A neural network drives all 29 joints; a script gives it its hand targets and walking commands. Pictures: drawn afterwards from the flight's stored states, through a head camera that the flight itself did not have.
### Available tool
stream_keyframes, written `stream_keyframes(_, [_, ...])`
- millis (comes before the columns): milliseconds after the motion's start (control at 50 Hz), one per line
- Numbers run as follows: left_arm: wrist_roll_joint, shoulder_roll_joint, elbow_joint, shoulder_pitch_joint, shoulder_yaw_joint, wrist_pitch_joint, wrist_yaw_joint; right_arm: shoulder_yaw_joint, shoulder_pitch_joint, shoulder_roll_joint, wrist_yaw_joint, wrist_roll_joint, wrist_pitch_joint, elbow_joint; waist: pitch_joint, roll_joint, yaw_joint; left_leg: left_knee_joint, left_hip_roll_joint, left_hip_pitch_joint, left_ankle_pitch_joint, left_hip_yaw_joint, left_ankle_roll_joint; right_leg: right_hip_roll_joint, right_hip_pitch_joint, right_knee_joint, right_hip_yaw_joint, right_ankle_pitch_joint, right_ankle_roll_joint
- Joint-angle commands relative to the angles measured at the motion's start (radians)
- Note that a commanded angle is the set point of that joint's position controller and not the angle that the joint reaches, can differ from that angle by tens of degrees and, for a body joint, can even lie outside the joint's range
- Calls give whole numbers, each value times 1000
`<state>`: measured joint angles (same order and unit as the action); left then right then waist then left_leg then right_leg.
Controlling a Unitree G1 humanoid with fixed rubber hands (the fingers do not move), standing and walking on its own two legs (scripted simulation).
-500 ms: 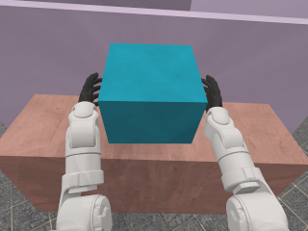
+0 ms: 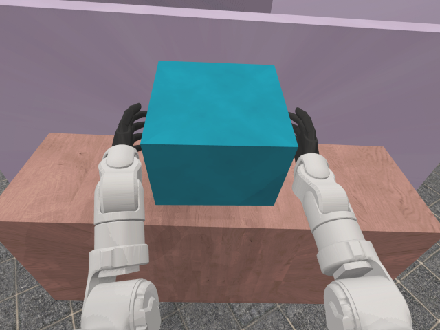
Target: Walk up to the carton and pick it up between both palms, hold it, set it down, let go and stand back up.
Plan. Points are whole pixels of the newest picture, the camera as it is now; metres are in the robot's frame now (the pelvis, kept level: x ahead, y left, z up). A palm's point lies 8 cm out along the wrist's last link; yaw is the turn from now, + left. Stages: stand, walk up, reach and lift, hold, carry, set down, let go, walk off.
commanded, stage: hold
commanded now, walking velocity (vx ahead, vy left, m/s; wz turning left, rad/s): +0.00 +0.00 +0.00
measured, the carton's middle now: (216, 133) +0.42 +0.01 +0.17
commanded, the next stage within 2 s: set down in 0.40 s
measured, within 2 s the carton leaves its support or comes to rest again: neither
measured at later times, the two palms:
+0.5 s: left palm (124, 145) +0.36 +0.17 +0.18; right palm (303, 149) +0.36 -0.14 +0.18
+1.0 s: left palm (136, 167) +0.37 +0.16 +0.12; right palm (301, 157) +0.37 -0.15 +0.15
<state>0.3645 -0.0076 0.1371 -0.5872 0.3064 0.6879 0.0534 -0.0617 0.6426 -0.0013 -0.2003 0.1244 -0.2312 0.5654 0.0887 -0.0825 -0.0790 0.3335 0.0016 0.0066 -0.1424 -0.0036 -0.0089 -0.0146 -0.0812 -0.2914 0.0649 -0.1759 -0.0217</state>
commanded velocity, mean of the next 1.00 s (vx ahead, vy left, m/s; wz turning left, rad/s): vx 0.00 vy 0.00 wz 0.00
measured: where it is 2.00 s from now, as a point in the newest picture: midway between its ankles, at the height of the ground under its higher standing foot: outside the picture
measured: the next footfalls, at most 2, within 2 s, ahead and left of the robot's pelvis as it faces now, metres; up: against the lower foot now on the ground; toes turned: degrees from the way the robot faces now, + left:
none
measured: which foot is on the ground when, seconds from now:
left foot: down 0.00-1.00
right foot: down 0.00-1.00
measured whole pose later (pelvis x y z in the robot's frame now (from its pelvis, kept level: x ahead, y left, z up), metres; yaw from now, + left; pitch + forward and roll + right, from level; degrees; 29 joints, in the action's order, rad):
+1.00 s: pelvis +0.01 +0.00 +0.00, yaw +0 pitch -8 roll +0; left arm 0.35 -0.04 0.30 -0.51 0.29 0.43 0.03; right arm -0.20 0.60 0.05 -0.11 -0.06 0.07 0.64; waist 0.10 -0.07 -0.05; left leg 0.31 0.00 -0.03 -0.14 0.01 -0.01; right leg 0.00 -0.03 -0.30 0.07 -0.19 -0.02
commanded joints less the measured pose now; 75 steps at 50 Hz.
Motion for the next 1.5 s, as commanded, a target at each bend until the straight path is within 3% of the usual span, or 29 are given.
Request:
stream_keyframes(0, [-158, -473, -109, -636, -432, -66, 157, 310, 755, 430, 139, 47, 79, -334, -381, 120, -20, -27, 17, 142, 211, 45, 25, -11, 30, 65, 40, 167, 54])
stream_keyframes(160, [-134, -447, -67, -638, -385, -71, 169, 296, 755, 440, 137, 27, 80, -291, -365, 92, -11, -56, 27, 100, 123, 57, -3, 4, -6, 70, 29, 170, 70])
stream_keyframes(240, [-138, -448, -98, -646, -398, -72, 164, 300, 736, 436, 143, 34, 82, -279, -398, 116, -16, -41, 26, 136, 176, 52, 9, 1, 1, 64, 33, 192, 65])
stream_keyframes(340, [-175, -477, -147, -646, -463, -84, 150, 329, 753, 436, 139, 56, 96, -348, -491, 128, -31, -6, 19, 185, 281, 33, 30, -14, -3, 48, 43, 258, 56])
stream_keyframes(380, [-161, -466, -131, -609, -446, -77, 147, 336, 735, 424, 136, 56, 93, -343, -455, 116, -22, -3, 20, 193, 299, 34, 31, -16, 8, 52, 44, 259, 57])
stream_keyframes(440, [-166, -455, -206, -553, -481, -82, 139, 359, 695, 448, 128, 71, 100, -419, -519, 137, -13, 13, 7, 210, 350, 31, 27, -29, -18, 33, 41, 313, 53])
stream_keyframes(520, [-155, -456, -179, -555, -467, -103, 135, 320, 675, 423, 139, 32, 121, -378, -406, 154, -9, -12, -2, 177, 281, 40, 30, -28, 40, 47, 52, 197, 43])
stream_keyframes(640, [-86, -444, -40, -513, -384, -144, 157, 210, 651, 371, 175, -77, 197, -273, -239, 141, 11, -88, -21, 105, 54, 60, 13, -9, 81, 75, 71, -15, 29])
stream_keyframes(740, [-70, -445, 25, -526, -349, -197, 168, 158, 652, 371, 193, -141, 265, -220, -238, 109, 22, -110, -20, 64, -24, 70, -5, 2, 73, 70, 75, -57, 27])
stream_keyframes(840, [-97, -464, 7, -575, -392, -291, 148, 170, 634, 400, 202, -172, 340, -182, -354, 90, 10, -73, -11, 127, 77, 75, 4, 3, 76, 56, 77, 43, 31])
stream_keyframes(900, [-132, -481, -35, -626, -451, -367, 122, 196, 601, 436, 208, -185, 384, -163, -480, 105, 5, -39, -5, 170, 195, 71, 21, 1, 49, 37, 72, 174, 35])
stream_keyframes(980, [-144, -489, -9, -659, -473, -446, 92, 214, 575, 476, 210, -197, 418, -103, -548, 116, 24, -29, -2, 158, 250, 64, 26, 8, 20, 18, 62, 269, 44])
stream_keyframes(1100, [-119, -483, 72, -581, -423, -461, 93, 248, 548, 491, 195, -195, 428, -76, -512, 88, 58, -38, 4, 55, 275, 71, 10, 20, -104, -11, 30, 454, 69])
stream_keyframes(1220, [-106, -471, 71, -517, -385, -453, 124, 288, 489, 503, 170, -177, 428, -60, -443, 66, 53, -43, 19, 1, 317, 64, 2, 35, -222, -44, 3, 682, 93])
stream_keyframes(1440, [-134, -503, 74, -583, -444, -505, 101, 242, 514, 474, 166, -201, 478, -57, -503, 112, 27, -1, -1, 89, 404, 54, 37, 22, -113, -33, 28, 627, 75])
stream_keyframes(1460, [-115, -516, 110, -701, -395, -538, 99, 181, 533, 519, 173, -257, 473, 32, -510, 113, 36, -29, -1, 44, 376, 77, 59, 16, -87, -20, 38, 547, 80])
stream_keyframes(1480, [-110, -528, 150, -693, -391, -558, 95, 153, 535, 517, 184, -275, 485, 48, -528, 126, 37, -25, -4, 65, 377, 81, 66, 12, -76, -16, 44, 527, 73])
